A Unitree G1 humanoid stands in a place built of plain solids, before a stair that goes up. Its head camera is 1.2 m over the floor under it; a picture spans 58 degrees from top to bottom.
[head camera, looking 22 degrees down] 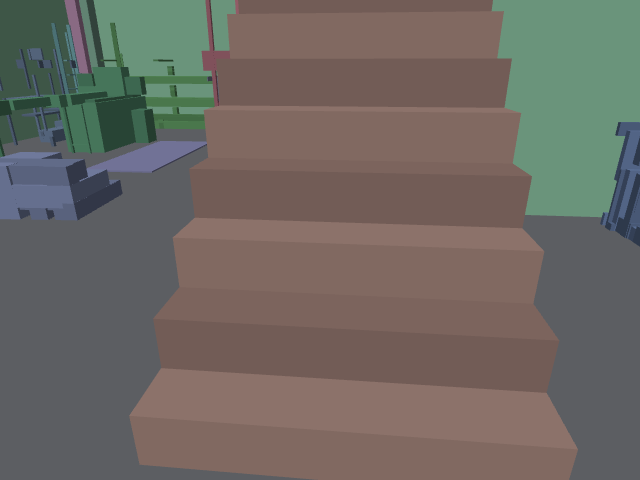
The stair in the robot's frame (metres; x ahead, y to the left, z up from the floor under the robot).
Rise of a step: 0.20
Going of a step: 0.22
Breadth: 1.31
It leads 5 degrees to the right of straight ahead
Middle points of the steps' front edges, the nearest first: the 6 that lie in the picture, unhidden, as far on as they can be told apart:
0.96 -0.07 0.21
1.19 -0.09 0.41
1.41 -0.11 0.61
1.64 -0.13 0.82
1.86 -0.15 1.02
2.08 -0.18 1.23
